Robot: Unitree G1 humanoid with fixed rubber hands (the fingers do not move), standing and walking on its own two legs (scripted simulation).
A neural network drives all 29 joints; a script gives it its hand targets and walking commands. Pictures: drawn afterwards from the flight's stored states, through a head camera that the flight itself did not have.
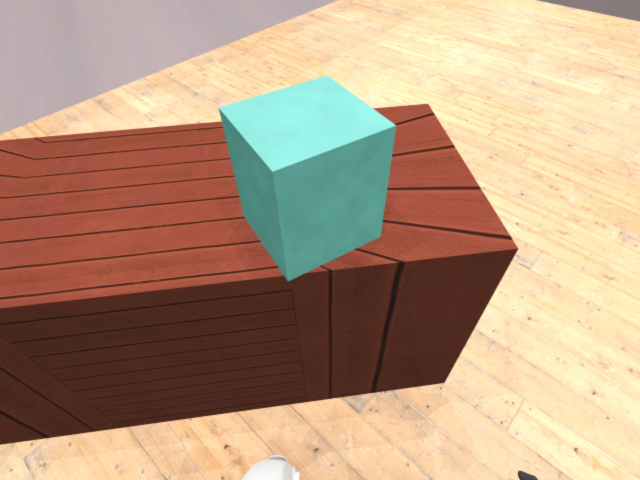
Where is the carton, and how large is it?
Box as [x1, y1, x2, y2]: [219, 75, 395, 280]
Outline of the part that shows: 327,75 219,107 244,216 287,280 292,279 380,236 395,125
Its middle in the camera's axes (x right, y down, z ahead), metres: -0.02 -0.12 +0.71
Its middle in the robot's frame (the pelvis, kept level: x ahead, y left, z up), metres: +0.62 +0.08 +0.02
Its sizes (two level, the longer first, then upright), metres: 0.210 0.200 0.250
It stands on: a pedestal, 0.66 m high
